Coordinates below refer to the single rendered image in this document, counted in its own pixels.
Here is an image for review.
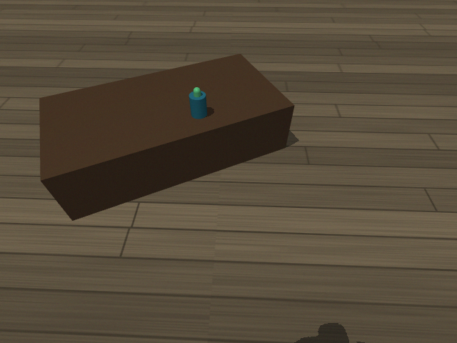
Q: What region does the bottle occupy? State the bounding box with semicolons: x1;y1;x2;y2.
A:
189;87;207;119

